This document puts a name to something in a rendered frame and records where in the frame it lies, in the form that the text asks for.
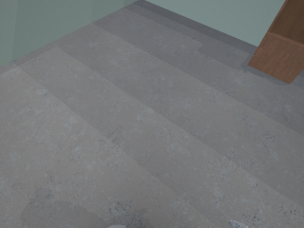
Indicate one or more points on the cupboard door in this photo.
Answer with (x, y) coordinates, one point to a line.
(290, 22)

